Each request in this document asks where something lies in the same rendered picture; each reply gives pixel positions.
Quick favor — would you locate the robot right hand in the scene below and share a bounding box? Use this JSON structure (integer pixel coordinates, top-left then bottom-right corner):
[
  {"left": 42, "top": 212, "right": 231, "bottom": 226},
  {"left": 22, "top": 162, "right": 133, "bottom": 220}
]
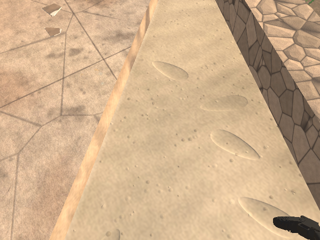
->
[{"left": 273, "top": 215, "right": 320, "bottom": 240}]

